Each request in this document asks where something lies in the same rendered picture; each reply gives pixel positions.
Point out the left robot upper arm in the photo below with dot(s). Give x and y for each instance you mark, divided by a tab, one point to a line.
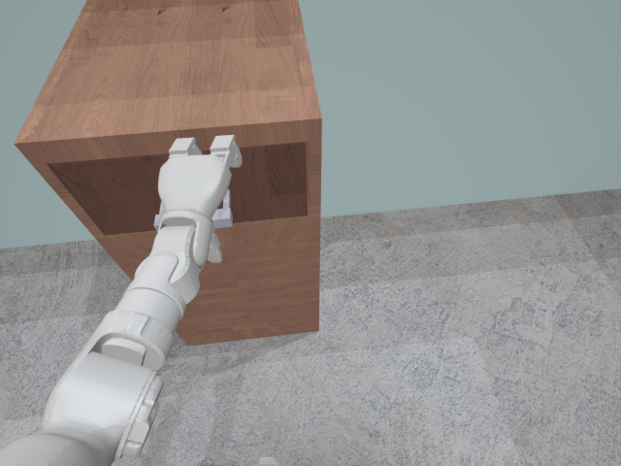
105	410

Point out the robot left hand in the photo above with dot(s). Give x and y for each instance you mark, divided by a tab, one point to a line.
198	182

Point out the handle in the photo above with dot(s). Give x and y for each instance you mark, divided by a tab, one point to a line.
221	218

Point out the drawer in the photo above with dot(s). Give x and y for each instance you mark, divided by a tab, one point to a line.
122	193

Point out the cabinet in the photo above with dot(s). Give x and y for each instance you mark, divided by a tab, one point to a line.
134	76

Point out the robot left forearm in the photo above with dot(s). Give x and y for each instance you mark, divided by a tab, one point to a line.
140	330

